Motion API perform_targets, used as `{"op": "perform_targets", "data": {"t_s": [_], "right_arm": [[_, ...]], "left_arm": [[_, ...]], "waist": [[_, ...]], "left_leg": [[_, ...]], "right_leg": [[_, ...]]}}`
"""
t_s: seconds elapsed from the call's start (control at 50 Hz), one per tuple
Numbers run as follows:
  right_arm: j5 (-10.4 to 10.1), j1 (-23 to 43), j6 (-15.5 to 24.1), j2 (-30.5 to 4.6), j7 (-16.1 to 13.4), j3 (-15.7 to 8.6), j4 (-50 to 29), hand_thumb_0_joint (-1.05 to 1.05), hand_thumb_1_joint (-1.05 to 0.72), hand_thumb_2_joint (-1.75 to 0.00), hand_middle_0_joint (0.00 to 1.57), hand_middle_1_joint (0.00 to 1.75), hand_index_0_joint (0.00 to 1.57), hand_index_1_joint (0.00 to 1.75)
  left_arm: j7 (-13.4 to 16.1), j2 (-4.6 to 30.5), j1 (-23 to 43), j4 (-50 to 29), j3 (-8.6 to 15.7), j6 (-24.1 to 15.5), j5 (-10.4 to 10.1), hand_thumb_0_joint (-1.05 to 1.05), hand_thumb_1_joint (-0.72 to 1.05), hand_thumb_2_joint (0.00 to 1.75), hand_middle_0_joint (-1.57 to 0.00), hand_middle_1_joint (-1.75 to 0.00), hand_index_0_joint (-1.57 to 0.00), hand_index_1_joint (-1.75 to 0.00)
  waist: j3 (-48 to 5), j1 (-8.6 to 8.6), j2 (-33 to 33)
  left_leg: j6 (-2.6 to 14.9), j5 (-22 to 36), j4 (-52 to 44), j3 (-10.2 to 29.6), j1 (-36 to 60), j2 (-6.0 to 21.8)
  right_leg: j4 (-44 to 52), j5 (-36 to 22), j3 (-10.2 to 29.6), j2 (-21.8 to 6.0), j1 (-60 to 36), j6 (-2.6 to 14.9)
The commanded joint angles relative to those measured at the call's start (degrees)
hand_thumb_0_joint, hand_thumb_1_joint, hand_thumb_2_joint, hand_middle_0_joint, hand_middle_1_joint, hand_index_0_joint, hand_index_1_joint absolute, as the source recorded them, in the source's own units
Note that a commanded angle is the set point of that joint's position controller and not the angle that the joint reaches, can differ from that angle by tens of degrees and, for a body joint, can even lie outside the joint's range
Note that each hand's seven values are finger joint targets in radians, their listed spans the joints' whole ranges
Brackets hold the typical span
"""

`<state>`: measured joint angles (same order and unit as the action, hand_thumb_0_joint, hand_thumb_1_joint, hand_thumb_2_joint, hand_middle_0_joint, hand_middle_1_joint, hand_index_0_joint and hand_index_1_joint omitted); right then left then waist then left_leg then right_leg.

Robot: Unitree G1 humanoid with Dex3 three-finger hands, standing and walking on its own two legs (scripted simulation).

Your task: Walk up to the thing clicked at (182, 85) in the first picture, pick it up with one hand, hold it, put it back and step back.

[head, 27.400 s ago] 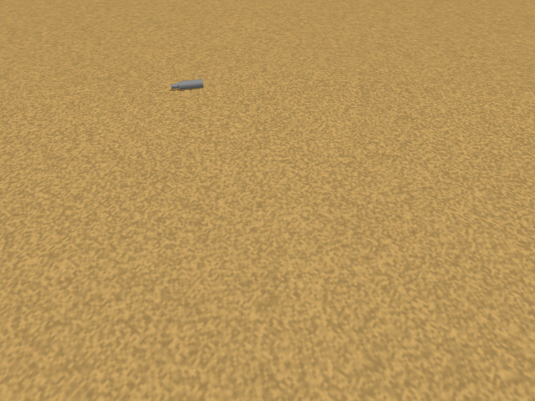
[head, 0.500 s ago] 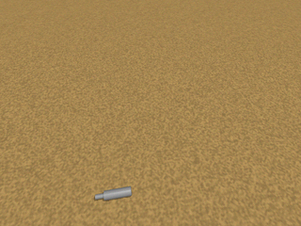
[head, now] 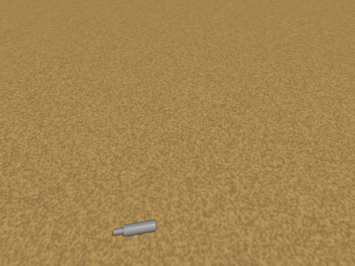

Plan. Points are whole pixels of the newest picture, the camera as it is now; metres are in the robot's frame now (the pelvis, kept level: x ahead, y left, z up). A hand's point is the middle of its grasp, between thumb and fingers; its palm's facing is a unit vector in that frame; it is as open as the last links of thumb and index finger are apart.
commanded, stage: stand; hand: left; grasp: from above
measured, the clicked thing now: (135, 228) +0.45 +0.25 -0.75
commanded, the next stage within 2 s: rise first in 0.52 s
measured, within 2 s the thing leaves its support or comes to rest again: neither
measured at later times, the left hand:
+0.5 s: hand out of the picture +0.08 +0.25 -0.15, palm faces -0.02 -0.94 -0.34, open 7.4 cm
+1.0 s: hand out of the picture +0.16 +0.26 -0.18, palm faces -0.07 -0.92 -0.38, open 11.5 cm
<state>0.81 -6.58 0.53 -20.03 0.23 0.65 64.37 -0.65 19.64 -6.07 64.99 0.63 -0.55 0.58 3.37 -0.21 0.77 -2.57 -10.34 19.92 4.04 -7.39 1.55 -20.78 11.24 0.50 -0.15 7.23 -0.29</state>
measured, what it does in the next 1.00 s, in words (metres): stands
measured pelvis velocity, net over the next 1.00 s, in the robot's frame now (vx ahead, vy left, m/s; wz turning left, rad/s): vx -0.01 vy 0.01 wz -0.02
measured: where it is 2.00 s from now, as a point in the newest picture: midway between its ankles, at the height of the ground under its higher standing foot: outside the picture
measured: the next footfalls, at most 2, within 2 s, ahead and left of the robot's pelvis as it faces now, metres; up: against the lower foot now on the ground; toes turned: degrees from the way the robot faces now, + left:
none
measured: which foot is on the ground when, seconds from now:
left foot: down 0.00-1.00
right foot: down 0.00-1.00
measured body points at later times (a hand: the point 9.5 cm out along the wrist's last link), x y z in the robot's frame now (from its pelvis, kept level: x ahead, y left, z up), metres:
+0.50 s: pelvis +0.00 +0.00 +0.00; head +0.01 +0.00 +0.45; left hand +0.08 +0.30 -0.13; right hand +0.07 -0.30 -0.13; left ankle +0.01 +0.15 -0.75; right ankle +0.00 -0.12 -0.75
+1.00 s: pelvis -0.01 +0.01 -0.04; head +0.04 +0.02 +0.41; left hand +0.16 +0.30 -0.15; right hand +0.10 -0.25 -0.15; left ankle +0.01 +0.15 -0.75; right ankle +0.00 -0.12 -0.75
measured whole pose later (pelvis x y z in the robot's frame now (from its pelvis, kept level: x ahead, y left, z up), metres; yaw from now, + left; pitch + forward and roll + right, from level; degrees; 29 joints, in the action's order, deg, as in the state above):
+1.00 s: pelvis -0.01 +0.01 -0.04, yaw -1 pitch +8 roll -1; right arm -0.8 -13.4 3.0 -13.6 -0.9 -1.6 41.0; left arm -0.1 17.6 -1.0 50.4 7.8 6.3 8.2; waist -2.2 1.7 0.6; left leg -1.7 -20.3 44.0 3.1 -31.7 1.0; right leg -42.6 19.7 1.8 0.1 31.0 -1.3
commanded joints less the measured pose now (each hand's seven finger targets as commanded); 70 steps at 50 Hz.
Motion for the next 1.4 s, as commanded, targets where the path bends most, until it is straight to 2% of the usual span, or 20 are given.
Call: {"op": "perform_targets", "data": {"t_s": [0.0, 0.24, 0.5, 0.58, 0.6, 0.62, 0.64, 0.66, 0.68, 0.72, 0.76, 0.78, 0.84, 0.88, 0.9, 0.96, 1.02, 1.14, 1.26, 1.38], "right_arm": [[-0.3, 2.0, 1.1, -12.3, -0.6, -2.1, -2.9, 0.00, -0.90, -0.90, 0.20, 0.30, 0.20, 0.30], [-0.4, 1.9, 1.1, -12.6, -0.6, -2.2, -2.9, 0.00, -0.90, -0.90, 0.20, 0.30, 0.20, 0.30], [-0.4, 1.3, 1.0, -12.3, -0.6, -2.1, -2.9, 0.00, -0.90, -0.90, 0.20, 0.30, 0.20, 0.30], [-0.3, 1.5, 1.0, -12.9, -0.6, -2.3, -2.8, 0.00, -0.90, -0.90, 0.20, 0.30, 0.20, 0.30], [-0.3, 1.5, 1.1, -12.7, -0.6, -2.3, -2.9, 0.00, -0.90, -0.90, 0.20, 0.30, 0.20, 0.30], [-3.9, 2.5, 4.5, -2.6, -1.8, -0.2, -20.3, 0.00, -0.98, -0.93, 0.20, 0.30, 0.20, 0.30], [-3.9, -0.6, 4.6, -4.9, -2.4, -1.0, -16.8, 0.00, -0.97, -0.92, 0.20, 0.30, 0.20, 0.30], [-3.7, -2.4, 3.9, -5.9, -2.6, -1.2, -15.0, 0.00, -0.97, -0.92, 0.20, 0.30, 0.20, 0.30], [-3.6, -3.1, 3.3, -5.9, -2.5, -2.1, -16.6, 0.00, -0.96, -0.91, 0.20, 0.30, 0.20, 0.30], [-2.9, -4.8, 4.0, -6.2, -3.2, -4.3, -18.9, 0.00, -0.93, -0.90, 0.20, 0.30, 0.20, 0.30], [-1.9, -5.9, 4.4, -5.5, -2.8, -5.0, -20.4, 0.00, -0.95, -0.91, 0.20, 0.30, 0.20, 0.30], [-1.4, -6.0, 4.5, -5.1, -2.4, -5.5, -21.9, 0.00, -0.96, -0.91, 0.20, 0.30, 0.20, 0.30], [-1.6, -5.2, 4.5, -4.1, -2.2, -5.8, -26.9, 0.00, -0.95, -0.91, 0.20, 0.30, 0.20, 0.30], [-1.9, -3.9, 4.6, -4.1, -2.0, -5.3, -29.0, 0.00, -0.92, -0.90, 0.20, 0.30, 0.20, 0.30], [-2.0, -3.1, 4.8, -4.2, -1.9, -5.5, -30.5, 0.00, -0.92, -0.90, 0.20, 0.30, 0.20, 0.30], [-2.1, -2.8, 5.5, -3.5, -1.6, -5.5, -32.8, 0.00, -0.90, -0.90, 0.20, 0.30, 0.20, 0.30], [-1.9, -4.1, 6.7, -3.0, -1.4, -5.7, -34.3, 0.00, -0.89, -0.89, 0.20, 0.30, 0.20, 0.30], [-1.4, -5.4, 8.8, -1.9, -2.0, -6.0, -36.8, 0.00, -0.89, -0.90, 0.20, 0.30, 0.20, 0.30], [-1.0, -5.1, 9.3, -2.1, -2.0, -6.1, -38.7, 0.00, -0.92, -0.90, 0.20, 0.30, 0.20, 0.30], [-0.9, -5.2, 9.7, -1.4, -2.4, -5.7, -40.5, 0.00, -0.96, -0.91, 0.20, 0.30, 0.20, 0.30]], "left_arm": [[0.8, 12.7, 1.8, -3.1, 2.0, -1.1, -0.2, 0.00, 0.90, 0.90, -0.20, -0.30, -0.20, -0.30], [1.0, 12.7, 1.4, -3.6, 1.7, -1.5, -0.3, 0.00, 0.90, 0.90, -0.20, -0.30, -0.20, -0.30], [1.0, 13.0, 2.0, -3.6, 1.7, -1.3, -0.3, 0.00, 0.90, 0.90, -0.20, -0.30, -0.20, -0.30], [0.9, 12.7, 1.6, -3.4, 1.8, -1.1, -0.2, 0.00, 0.90, 0.90, -0.20, -0.30, -0.20, -0.30], [0.8, 13.1, 1.1, -3.4, 1.8, -1.0, -0.1, 0.00, 0.82, 0.89, -0.17, -0.38, -0.17, -0.38], [1.5, 2.5, 21.2, -23.5, 1.7, -6.7, -3.2, 0.00, 0.74, 0.89, -0.25, -0.46, -0.24, -0.46], [2.0, 6.7, 28.6, -22.7, 3.5, -6.7, -3.0, 0.00, 0.66, 0.92, -0.25, -0.54, -0.21, -0.54], [2.2, 9.6, 15.7, -7.8, 6.0, -3.8, -1.8, 0.00, 0.58, 0.90, -0.23, -0.62, -0.21, -0.62], [1.1, 9.4, 10.6, -5.1, 6.7, -2.9, -1.4, 0.00, 0.50, 0.88, -0.21, -0.70, -0.20, -0.70], [0.3, 15.3, 16.4, -13.4, 9.6, -4.0, 0.7, 0.00, 0.34, 0.89, -0.16, -0.83, -0.17, -0.82], [-0.8, 12.9, 8.8, -7.0, 9.9, -2.7, 3.2, 0.00, 0.20, 0.83, -0.17, -0.92, -0.20, -0.89], [-1.2, 12.2, 5.9, -6.5, 10.5, -1.9, 4.9, 0.00, 0.12, 0.86, -0.16, -0.95, -0.19, -0.92], [0.1, 12.7, 6.3, -16.3, 12.0, 0.5, 6.8, 0.00, -0.12, 0.91, -0.12, -1.02, -0.14, -0.99], [0.9, 8.5, 1.5, -14.1, 10.0, 4.5, 7.2, 0.00, -0.28, 0.92, -0.10, -1.04, -0.12, -1.02], [1.4, 9.3, 5.4, -17.9, 10.0, 5.8, 7.6, 0.00, -0.36, 0.97, -0.09, -1.03, -0.09, -1.03], [1.8, 7.8, 4.5, -22.0, 8.8, 9.3, 8.1, 0.00, -0.54, 0.99, -0.08, -1.05, -0.07, -1.05], [2.2, 6.7, 4.7, -25.7, 9.0, 10.3, 8.5, 0.00, -0.55, 0.98, -0.08, -1.04, -0.08, -1.04], [3.4, 8.1, 0.0, -38.2, 10.4, 9.4, 11.6, 0.00, -0.59, 1.03, -0.06, -1.03, -0.04, -1.05], [3.6, 6.7, -7.2, -46.3, 9.7, 11.3, 13.2, 0.00, -0.61, 1.01, -0.07, -1.06, -0.06, -1.07], [4.1, 5.3, -11.9, -49.9, 9.0, 13.7, 13.8, 0.00, -0.60, 0.96, -0.09, -1.07, -0.09, -1.06]], "waist": [[-3.6, -0.03, -0.7], [-5.4, 0.02, -0.6], [-4.2, 0.27, -0.3], [-2.7, -0.01, 0.4], [-3.3, -0.10, -0.1], [-1.9, 7.01, 1.3], [-4.3, 5.25, -0.1], [-2.1, 4.36, -4.2], [-2.7, 2.48, -5.0], [-12.7, 1.67, -3.1], [-14.3, 1.51, -1.9], [-15.4, 0.00, -1.7], [-21.0, -1.88, 5.0], [-14.6, -1.09, 2.7], [-14.5, -0.51, 1.7], [-14.2, 0.40, -0.5], [-13.9, 1.23, -1.4], [-22.3, 1.51, 2.3], [-24.5, 1.21, 5.7], [-26.0, 2.29, 3.3]], "left_leg": [[3.56, 4.4, -3.2, 3.3, -0.5, 4.8], [3.61, 9.3, -2.1, 2.8, 1.0, 5.0], [3.51, 6.9, -3.3, 2.9, -0.6, 5.0], [3.64, 2.1, -4.4, 3.3, -2.2, 4.7], [3.64, 3.1, -4.4, 3.4, -1.6, 5.0], [2.73, -3.6, 1.1, -5.8, -6.6, -2.3], [2.83, -4.5, 2.4, -5.4, -6.4, -2.8], [3.32, -5.2, 4.2, -5.6, -9.4, -3.1], [3.38, -3.6, 6.3, -5.7, -11.3, -2.8], [3.29, 0.3, 9.6, -5.3, -10.9, -2.8], [2.99, 1.5, 14.1, -4.7, -15.7, -3.1], [2.90, 1.5, 15.5, -4.7, -17.2, -3.3], [2.07, 1.1, 15.5, -5.1, -15.7, -3.7], [1.78, -1.6, 15.6, -4.3, -19.5, -3.1], [1.84, -3.4, 16.4, -4.0, -20.4, -2.8], [2.31, -7.7, 19.2, -3.8, -23.9, -2.4], [2.37, -9.0, 23.1, -3.5, -27.7, -2.0], [2.45, -3.1, 30.7, -3.7, -28.8, -1.7], [1.64, -1.5, 33.0, -1.5, -30.2, -0.4], [2.34, 2.4, 38.8, -2.0, -34.5, -0.7]], "right_leg": [[4.2, -3.7, 5.0, -6.2, -0.1, 1.51], [3.7, -9.6, 5.0, -6.6, -1.3, 1.51], [3.9, -6.6, 4.7, -6.4, -1.3, 1.59], [4.5, -2.6, 4.9, -6.1, -0.7, 1.59], [4.0, -3.6, 4.7, -6.2, -1.0, 1.72], [0.5, -0.3, -0.5, -0.1, 12.5, 0.40], [-0.4, 1.3, -1.0, 0.0, 10.1, 0.29], [-0.8, 3.2, -1.5, 0.2, 10.6, 0.18], [-2.7, 3.0, -1.8, 0.3, 11.0, 0.26], [-7.0, -2.0, -1.2, 0.1, 10.4, 0.08], [-11.9, -4.1, -1.2, 0.2, 13.1, 0.21], [-13.5, -3.4, -1.3, 0.3, 13.4, 0.48], [-14.2, -1.4, -0.8, 0.5, 12.6, 1.12], [-14.1, 2.0, -1.6, 1.3, 16.7, 1.23], [-14.5, 3.7, -1.7, 1.4, 18.0, 1.10], [-17.0, 8.1, -2.0, 1.5, 21.8, 0.93], [-21.5, 9.2, -2.2, 1.6, 26.7, 0.70], [-29.2, 3.7, -1.5, 1.3, 30.5, 0.93], [-34.5, 3.8, -2.1, 1.4, 35.0, 1.43], [-37.8, 0.7, -2.5, 1.4, 37.5, 1.33]]}}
